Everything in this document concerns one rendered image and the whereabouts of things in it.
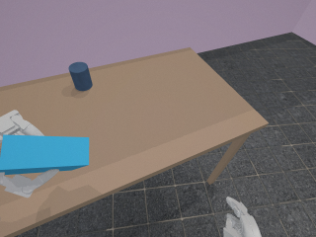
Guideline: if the sponge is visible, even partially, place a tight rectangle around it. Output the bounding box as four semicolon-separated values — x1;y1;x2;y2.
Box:
0;134;89;175

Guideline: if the right robot hand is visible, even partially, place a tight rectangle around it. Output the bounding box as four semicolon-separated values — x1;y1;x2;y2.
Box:
223;197;262;237

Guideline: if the left robot hand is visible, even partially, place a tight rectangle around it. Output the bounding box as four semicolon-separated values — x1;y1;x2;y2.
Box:
0;110;59;198

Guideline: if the table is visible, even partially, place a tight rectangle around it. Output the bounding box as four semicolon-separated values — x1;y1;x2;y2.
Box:
0;47;269;237

